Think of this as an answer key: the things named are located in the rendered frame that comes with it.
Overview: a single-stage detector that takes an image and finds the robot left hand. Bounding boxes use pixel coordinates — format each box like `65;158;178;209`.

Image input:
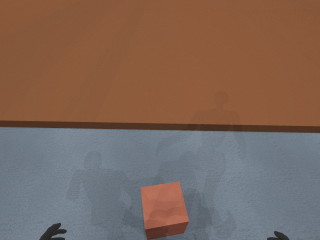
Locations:
39;223;67;240

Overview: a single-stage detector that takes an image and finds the carton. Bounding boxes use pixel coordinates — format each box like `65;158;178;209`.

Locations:
140;181;189;240

